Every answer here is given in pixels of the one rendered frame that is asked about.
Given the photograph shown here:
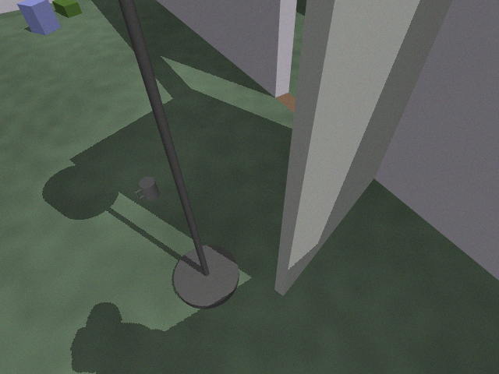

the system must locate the floor lamp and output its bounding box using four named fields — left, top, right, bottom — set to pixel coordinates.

left=119, top=0, right=239, bottom=309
